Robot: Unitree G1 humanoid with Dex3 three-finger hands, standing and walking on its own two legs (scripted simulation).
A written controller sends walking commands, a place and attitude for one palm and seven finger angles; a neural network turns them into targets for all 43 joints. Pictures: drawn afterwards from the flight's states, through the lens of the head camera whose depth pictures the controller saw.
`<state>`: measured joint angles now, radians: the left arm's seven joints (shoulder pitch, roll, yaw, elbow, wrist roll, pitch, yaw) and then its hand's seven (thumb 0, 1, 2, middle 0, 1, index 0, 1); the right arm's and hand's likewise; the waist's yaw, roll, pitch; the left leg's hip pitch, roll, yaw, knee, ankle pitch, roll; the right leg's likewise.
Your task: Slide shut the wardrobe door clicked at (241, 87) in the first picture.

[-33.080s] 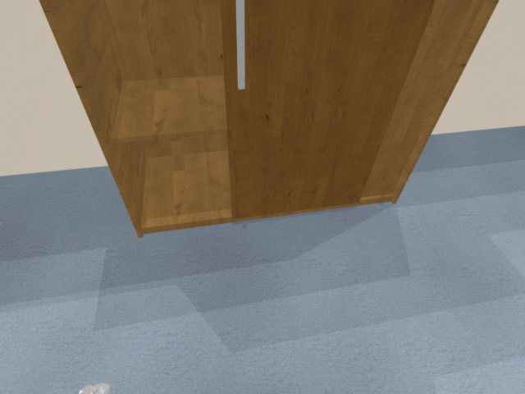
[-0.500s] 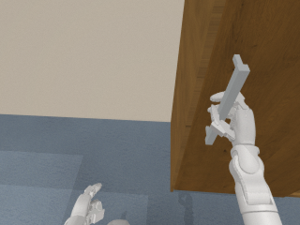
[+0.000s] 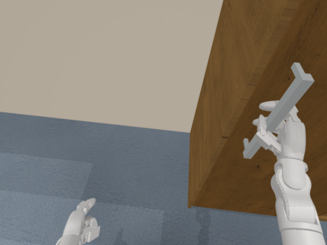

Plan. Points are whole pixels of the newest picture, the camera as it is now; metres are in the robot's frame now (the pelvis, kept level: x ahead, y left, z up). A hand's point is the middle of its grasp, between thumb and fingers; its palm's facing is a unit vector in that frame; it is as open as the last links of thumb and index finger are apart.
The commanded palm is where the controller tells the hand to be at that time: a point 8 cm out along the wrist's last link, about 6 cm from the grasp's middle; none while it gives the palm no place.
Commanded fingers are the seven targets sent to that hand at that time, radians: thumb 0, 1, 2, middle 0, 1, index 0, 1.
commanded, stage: stop walking and hold the door there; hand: right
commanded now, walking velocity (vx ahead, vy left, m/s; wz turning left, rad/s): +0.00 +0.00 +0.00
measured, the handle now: (267, 119) +0.39 -0.22 +0.12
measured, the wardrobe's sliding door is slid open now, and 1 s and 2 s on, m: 0.00 0.00 0.00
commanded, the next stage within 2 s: loosen the grip on the handle in 0.06 s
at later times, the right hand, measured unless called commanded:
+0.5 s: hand (264, 137) +0.33 -0.20 +0.12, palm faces +0.30 +0.94 -0.16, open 11.9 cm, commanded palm +0.30 -0.23 +0.12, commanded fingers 0.00 0.55 -0.20 0.34 1.27 0.34 1.27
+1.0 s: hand (264, 143) +0.34 -0.21 +0.09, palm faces +0.29 +0.94 -0.18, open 14.6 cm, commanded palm +0.30 -0.26 +0.11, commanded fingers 0.00 0.55 -0.20 0.25 1.15 0.25 1.15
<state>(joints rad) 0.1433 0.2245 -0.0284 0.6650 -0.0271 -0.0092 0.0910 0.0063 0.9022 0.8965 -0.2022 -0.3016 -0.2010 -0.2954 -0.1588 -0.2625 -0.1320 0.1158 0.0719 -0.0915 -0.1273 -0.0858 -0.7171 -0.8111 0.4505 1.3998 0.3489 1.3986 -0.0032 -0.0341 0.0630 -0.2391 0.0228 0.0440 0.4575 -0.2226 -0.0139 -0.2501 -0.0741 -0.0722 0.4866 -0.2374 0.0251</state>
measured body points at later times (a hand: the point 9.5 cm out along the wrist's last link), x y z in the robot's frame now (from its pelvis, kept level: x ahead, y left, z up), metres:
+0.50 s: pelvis -0.03 +0.01 -0.01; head -0.04 +0.01 +0.44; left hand +0.13 +0.25 -0.09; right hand +0.31 -0.24 +0.13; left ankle +0.01 +0.13 -0.74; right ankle +0.01 -0.13 -0.74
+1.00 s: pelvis +0.01 -0.01 -0.01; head +0.02 +0.00 +0.44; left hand +0.18 +0.22 -0.10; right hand +0.31 -0.26 +0.10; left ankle +0.01 +0.13 -0.74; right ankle +0.01 -0.13 -0.74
